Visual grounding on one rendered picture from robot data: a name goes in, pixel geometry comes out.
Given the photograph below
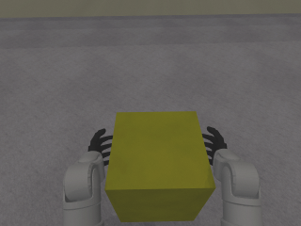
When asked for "right robot hand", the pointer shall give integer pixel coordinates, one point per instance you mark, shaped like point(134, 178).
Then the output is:
point(217, 140)

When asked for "carton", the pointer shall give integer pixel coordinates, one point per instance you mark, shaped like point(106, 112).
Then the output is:
point(158, 167)

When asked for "robot right forearm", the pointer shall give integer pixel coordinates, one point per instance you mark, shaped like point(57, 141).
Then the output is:
point(240, 189)

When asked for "robot left forearm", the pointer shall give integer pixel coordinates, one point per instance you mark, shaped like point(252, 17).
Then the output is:
point(81, 191)

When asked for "left robot hand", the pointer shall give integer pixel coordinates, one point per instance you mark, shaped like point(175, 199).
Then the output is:
point(95, 144)

